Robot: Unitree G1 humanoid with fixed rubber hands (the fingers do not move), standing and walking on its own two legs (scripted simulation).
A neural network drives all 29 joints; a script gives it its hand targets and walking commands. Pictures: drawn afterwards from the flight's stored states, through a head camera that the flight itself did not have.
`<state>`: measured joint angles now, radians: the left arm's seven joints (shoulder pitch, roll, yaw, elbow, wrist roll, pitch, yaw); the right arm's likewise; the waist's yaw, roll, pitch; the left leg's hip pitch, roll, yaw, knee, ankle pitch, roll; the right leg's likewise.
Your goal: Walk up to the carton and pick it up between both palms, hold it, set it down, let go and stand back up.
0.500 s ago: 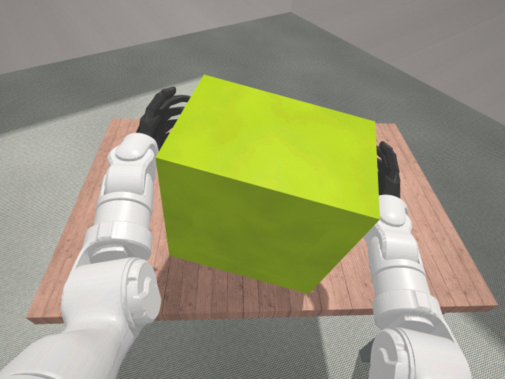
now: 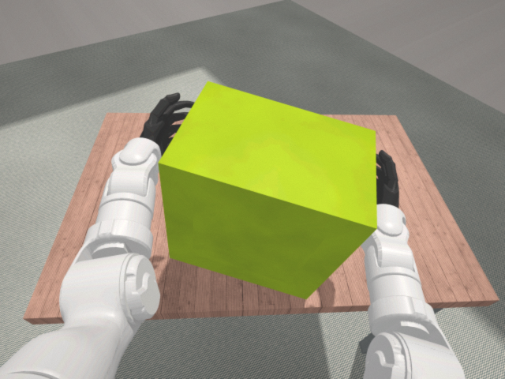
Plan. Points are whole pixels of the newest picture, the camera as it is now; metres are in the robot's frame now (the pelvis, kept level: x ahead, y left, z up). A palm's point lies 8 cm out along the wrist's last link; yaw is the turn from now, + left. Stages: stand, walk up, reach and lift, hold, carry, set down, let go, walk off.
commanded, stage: set down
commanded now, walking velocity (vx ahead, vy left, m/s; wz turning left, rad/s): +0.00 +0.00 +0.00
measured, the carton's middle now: (261, 200) +0.39 -0.05 +0.03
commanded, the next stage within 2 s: none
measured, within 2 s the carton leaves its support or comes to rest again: rests again in 0.84 s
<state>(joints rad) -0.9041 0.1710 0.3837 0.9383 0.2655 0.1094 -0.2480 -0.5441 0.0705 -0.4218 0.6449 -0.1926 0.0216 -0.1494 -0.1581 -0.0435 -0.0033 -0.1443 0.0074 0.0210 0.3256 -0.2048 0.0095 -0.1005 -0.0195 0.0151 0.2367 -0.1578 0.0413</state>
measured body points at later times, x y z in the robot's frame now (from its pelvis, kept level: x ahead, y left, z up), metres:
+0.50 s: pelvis -0.01 +0.00 +0.00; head +0.02 +0.02 +0.45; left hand +0.47 +0.12 +0.12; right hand +0.35 -0.24 +0.08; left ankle -0.02 +0.11 -0.75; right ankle -0.02 -0.14 -0.75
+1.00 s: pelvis -0.01 +0.00 +0.00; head +0.03 +0.03 +0.45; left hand +0.46 +0.14 +0.10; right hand +0.36 -0.23 +0.08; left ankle -0.02 +0.11 -0.75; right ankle -0.02 -0.14 -0.75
